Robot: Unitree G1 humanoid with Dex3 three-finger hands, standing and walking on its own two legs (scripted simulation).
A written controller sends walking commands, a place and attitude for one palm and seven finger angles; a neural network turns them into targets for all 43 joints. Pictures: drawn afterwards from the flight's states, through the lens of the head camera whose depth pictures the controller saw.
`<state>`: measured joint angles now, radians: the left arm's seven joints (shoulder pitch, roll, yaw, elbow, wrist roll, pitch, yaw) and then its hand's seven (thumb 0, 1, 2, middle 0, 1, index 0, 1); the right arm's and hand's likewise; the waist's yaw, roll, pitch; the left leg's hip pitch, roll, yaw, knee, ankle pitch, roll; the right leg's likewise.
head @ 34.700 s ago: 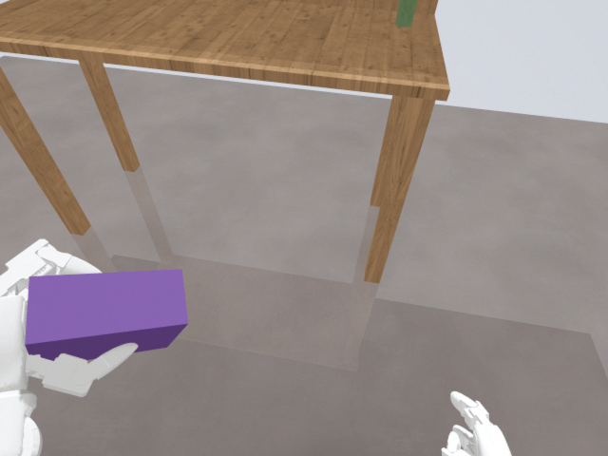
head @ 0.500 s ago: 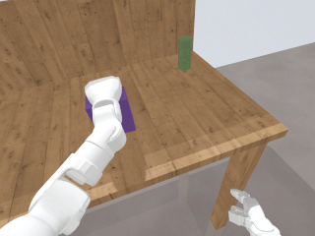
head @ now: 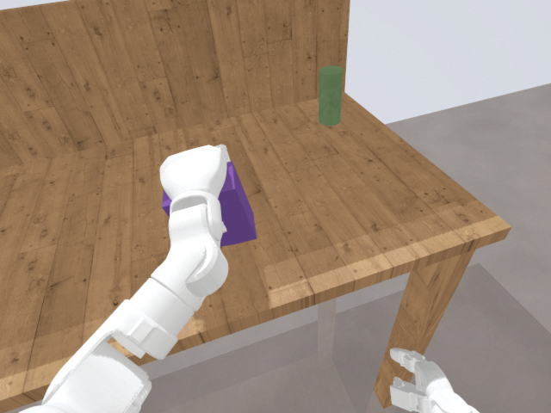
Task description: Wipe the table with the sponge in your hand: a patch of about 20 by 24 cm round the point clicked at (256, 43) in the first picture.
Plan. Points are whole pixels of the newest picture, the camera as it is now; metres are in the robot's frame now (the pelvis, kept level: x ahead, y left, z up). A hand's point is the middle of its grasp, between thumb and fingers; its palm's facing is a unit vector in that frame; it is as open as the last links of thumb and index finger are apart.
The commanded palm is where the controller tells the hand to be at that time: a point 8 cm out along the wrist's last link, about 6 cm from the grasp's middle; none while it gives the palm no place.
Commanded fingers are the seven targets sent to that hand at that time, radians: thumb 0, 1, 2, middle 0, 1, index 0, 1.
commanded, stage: wipe back along the third lane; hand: left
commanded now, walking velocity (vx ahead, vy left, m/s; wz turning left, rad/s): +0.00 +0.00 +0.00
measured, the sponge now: (217, 218) +0.37 +0.15 +0.12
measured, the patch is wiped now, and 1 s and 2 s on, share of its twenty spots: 0.95 0.95 1.00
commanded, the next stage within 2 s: slide back across to the middle lane in 0.62 s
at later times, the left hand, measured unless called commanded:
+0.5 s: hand (220, 221) +0.31 +0.12 +0.17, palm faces +0.26 -0.23 -0.94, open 9.9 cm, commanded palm +0.26 +0.11 +0.20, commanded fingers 0.00 0.10 1.30 -1.20 -1.60 -1.20 -1.60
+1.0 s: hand (215, 233) +0.29 +0.11 +0.17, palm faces +0.27 -0.31 -0.91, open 9.9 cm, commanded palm +0.23 +0.14 +0.22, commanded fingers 0.00 0.10 1.30 -1.20 -1.60 -1.20 -1.60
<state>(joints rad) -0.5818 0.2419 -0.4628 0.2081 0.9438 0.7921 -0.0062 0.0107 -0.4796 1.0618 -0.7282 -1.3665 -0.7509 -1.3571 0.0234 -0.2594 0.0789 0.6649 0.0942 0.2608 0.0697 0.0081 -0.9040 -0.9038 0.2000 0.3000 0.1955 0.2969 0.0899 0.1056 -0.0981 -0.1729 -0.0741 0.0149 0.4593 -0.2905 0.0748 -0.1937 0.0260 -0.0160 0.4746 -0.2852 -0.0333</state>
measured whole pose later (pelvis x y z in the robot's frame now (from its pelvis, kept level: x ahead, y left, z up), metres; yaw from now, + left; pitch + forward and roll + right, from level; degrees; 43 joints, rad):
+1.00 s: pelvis -0.02 -0.06 +0.00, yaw -4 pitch -3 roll +1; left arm -0.17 0.37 -0.24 -0.27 0.80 0.73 0.01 0.00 -0.47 1.06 -0.72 -1.37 -0.74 -1.36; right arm 0.01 -0.28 0.07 0.60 0.08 0.25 0.01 0.01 -0.90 -0.90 0.20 0.30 0.19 0.30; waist 0.07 0.11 -0.07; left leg -0.13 0.01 0.03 0.47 -0.28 0.01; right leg -0.16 0.11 0.01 0.47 -0.25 -0.11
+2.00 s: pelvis -0.03 -0.01 +0.00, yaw -4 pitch -3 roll +1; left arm -0.34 0.42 -0.25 -0.01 0.91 0.69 -0.10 -0.01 -0.49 1.06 -0.74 -1.36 -0.76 -1.34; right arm 0.02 -0.27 0.09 0.67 0.07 0.11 -0.03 0.01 -0.90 -0.90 0.20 0.30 0.20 0.30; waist 0.11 0.12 -0.05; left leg -0.14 -0.07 -0.04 0.42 -0.23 0.04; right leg -0.18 0.06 0.05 0.45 -0.22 -0.05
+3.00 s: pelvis -0.02 -0.04 +0.00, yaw -3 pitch +2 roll +1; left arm -0.61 0.54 -0.14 0.52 0.94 0.46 -0.12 0.00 -0.50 1.07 -0.75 -1.35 -0.77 -1.34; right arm 0.13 -0.32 0.05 0.70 0.07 0.12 -0.07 0.01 -0.90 -0.90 0.20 0.30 0.20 0.30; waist 0.03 0.10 -0.06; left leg -0.23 -0.04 -0.06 0.46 -0.26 0.01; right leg -0.26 0.10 0.02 0.47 -0.24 -0.09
